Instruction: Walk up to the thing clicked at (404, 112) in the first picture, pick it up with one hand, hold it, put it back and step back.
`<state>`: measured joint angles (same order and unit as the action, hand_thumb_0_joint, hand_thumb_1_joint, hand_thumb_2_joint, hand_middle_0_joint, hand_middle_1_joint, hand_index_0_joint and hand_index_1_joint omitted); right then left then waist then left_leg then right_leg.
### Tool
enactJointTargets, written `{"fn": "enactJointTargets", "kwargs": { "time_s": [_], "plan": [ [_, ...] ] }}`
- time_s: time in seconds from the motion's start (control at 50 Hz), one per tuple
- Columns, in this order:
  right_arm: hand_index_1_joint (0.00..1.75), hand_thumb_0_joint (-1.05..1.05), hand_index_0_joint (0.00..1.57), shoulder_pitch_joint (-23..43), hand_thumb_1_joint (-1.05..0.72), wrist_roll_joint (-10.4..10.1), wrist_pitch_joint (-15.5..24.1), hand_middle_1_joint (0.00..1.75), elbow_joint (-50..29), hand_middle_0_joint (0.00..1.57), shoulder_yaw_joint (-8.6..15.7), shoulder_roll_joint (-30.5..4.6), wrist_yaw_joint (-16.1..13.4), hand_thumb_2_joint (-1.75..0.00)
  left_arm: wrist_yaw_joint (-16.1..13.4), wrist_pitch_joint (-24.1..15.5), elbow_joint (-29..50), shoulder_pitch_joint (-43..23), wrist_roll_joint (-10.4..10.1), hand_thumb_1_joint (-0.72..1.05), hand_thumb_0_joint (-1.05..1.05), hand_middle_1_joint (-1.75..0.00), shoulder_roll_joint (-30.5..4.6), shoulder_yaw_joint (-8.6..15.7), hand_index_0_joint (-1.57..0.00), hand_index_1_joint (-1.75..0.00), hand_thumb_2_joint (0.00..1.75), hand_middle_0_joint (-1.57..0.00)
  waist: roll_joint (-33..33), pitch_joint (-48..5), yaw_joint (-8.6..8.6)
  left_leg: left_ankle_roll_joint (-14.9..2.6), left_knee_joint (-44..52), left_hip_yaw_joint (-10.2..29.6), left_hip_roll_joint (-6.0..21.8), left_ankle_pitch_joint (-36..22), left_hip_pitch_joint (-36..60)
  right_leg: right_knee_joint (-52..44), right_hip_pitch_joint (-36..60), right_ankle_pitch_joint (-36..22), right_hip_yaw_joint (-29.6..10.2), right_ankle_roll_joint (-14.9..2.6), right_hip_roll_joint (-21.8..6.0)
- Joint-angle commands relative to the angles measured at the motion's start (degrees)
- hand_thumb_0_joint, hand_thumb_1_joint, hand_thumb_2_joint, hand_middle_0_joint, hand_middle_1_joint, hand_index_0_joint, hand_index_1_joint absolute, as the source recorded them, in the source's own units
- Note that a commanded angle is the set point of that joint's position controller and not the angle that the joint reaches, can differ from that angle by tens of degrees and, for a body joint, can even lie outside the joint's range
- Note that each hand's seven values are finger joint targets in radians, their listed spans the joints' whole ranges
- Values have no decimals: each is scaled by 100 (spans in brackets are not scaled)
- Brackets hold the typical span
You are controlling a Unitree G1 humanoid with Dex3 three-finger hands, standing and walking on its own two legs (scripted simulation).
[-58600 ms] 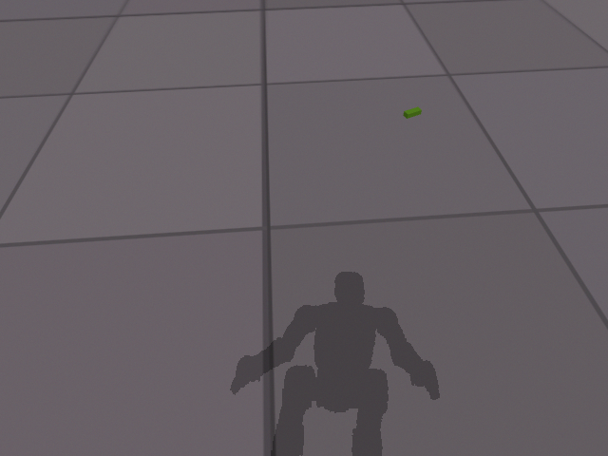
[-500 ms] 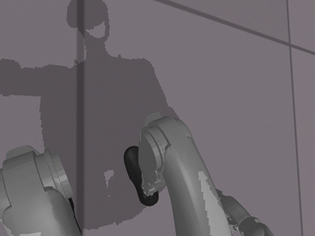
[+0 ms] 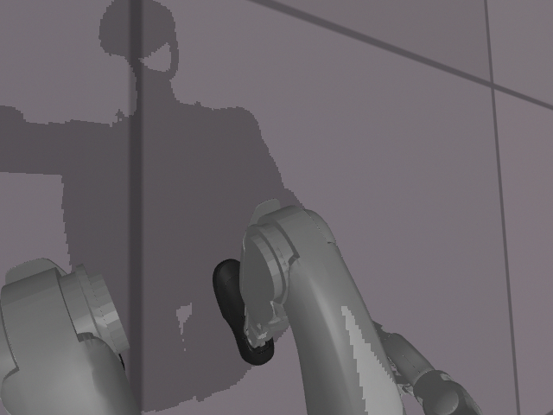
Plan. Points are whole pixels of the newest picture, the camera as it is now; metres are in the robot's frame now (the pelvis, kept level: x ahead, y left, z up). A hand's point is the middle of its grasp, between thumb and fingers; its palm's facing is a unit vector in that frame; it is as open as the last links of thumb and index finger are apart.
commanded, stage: rest palm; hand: left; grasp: from above
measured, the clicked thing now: out of the picture +0.44 +0.45 -0.29
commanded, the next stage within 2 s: none
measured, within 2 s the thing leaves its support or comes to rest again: neither
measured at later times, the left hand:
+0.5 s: hand out of the picture +0.42 +0.42 -0.23, palm faces -0.43 -0.18 -0.89, open 14.3 cm
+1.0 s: hand out of the picture +0.42 +0.42 -0.24, palm faces -0.43 -0.18 -0.89, open 14.2 cm
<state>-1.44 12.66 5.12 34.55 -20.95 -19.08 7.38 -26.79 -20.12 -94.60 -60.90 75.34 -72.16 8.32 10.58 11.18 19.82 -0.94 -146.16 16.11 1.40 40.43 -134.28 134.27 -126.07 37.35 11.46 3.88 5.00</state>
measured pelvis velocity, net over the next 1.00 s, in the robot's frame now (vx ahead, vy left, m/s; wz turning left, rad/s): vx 0.00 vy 0.00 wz -0.01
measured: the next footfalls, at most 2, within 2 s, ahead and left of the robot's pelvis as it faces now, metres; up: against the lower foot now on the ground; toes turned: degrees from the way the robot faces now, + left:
none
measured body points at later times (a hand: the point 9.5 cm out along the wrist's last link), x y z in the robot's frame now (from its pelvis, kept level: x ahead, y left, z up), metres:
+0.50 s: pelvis +0.00 +0.00 +0.00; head +0.28 +0.16 +0.31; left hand +0.44 +0.43 -0.18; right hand +0.09 -0.26 -0.05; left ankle +0.07 +0.12 -0.27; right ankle +0.12 -0.12 -0.27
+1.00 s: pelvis +0.00 +0.00 +0.00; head +0.27 +0.17 +0.31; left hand +0.44 +0.43 -0.19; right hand +0.10 -0.25 -0.05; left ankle +0.07 +0.12 -0.27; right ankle +0.12 -0.12 -0.27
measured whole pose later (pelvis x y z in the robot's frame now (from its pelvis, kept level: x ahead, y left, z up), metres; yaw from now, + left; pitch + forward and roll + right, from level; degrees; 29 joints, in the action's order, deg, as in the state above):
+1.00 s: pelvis +0.00 +0.00 +0.00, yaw -1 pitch +25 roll -17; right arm -1.1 13.2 5.5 33.9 -21.9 -20.0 7.8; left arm -26.5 -21.3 -93.1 -59.5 74.9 -73.3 9.5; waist 11.3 12.5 19.4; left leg -1.1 -146.5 16.7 1.6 40.4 -133.9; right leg 133.9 -125.5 37.0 12.0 4.1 5.1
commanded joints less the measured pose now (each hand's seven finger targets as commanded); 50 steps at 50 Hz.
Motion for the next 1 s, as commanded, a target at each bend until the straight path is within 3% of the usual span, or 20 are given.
{"fn": "enactJointTargets", "kwargs": {
  "time_s": [0.0,0.1,0.18,0.26,0.3,0.34,0.36,0.5,0.54,0.74,0.98],
  "plan": [
    [30,0,20,-994,-91,33,-46,30,49,20,549,-1999,-65,-91,-206,-36,728,-1029,-104,-58,0,-102,-1797,194,-5,-103,100,-7,-3619,-3654,197,93,1619,-354,316,-1666,3359,-931,1625,-1414,510,-471,114],
    [30,0,20,-1020,-91,40,-28,30,68,20,536,-1996,-40,-91,-191,-65,816,-1020,-143,-59,0,-101,-1789,199,-5,-102,102,-7,-3564,-3554,241,62,1541,-402,326,-1599,3213,-990,1645,-1390,492,-451,123],
    [30,0,20,-1035,-91,56,-38,30,87,20,524,-2032,-44,-91,-199,-83,996,-1056,-175,-59,0,-100,-1943,347,-5,-102,102,-7,-3639,-3658,217,83,1549,-369,353,-1725,3335,-982,1695,-1462,505,-441,104],
    [30,0,20,-982,-91,51,-35,30,54,20,525,-2016,-38,-91,-159,-76,758,-962,-134,-58,0,-101,-1817,216,-5,-103,101,-7,-3592,-3519,216,88,1599,-335,352,-1509,3250,-974,1593,-1303,541,-464,130],
    [30,0,20,-1011,-91,56,-45,30,73,20,526,-2050,-38,-91,-171,-90,901,-1071,-205,-57,0,-101,-1880,293,-5,-102,100,-7,-3631,-3558,225,105,1598,-310,360,-1651,3276,-966,1614,-1399,533,-455,104],
    [30,0,20,-1033,-91,48,-24,30,35,20,548,-2023,-32,-91,-136,-65,874,-999,-114,-57,0,-102,-1832,199,-5,-103,100,-7,-3694,-3518,207,84,1596,-371,343,-1563,3290,-998,1626,-1343,495,-469,125],
    [30,0,20,-1005,-91,57,-51,30,71,20,532,-2044,-32,-91,-152,-60,870,-976,-174,-57,0,-100,-1877,317,-5,-102,100,-7,-3563,-3558,209,84,1582,-331,370,-1642,3278,-1021,1659,-1399,543,-442,130],
    [30,0,20,-1006,-91,47,-64,30,42,20,443,-1961,-20,-91,-68,-81,638,-747,-186,-57,0,-101,-1769,217,-5,-102,100,-7,-3505,-3451,237,72,1566,-322,366,-1649,3260,-1017,1639,-1347,515,-439,127],
    [30,0,20,-934,-91,67,-79,30,25,20,514,-2081,-43,-91,-125,-175,1039,-1061,-272,-55,0,-101,-1896,329,-6,-102,99,-7,-3494,-3566,224,71,1569,-330,362,-1531,3179,-1039,1731,-1355,543,-439,122],
    [30,0,20,-985,-91,77,-45,30,59,20,491,-2059,-44,-91,-158,-139,875,-974,-119,-56,0,-102,-1819,194,-5,-103,100,-7,-3615,-3494,237,96,1593,-303,369,-1590,3367,-975,1580,-1339,558,-455,127],
    [30,0,20,-926,-90,60,13,30,29,20,498,-2064,-28,-90,-201,-108,825,-925,-194,-54,0,-101,-1829,239,-6,-102,98,-7,-3496,-3465,233,66,1510,-376,341,-1492,3135,-1009,1668,-1321,530,-450,131]
  ]
}}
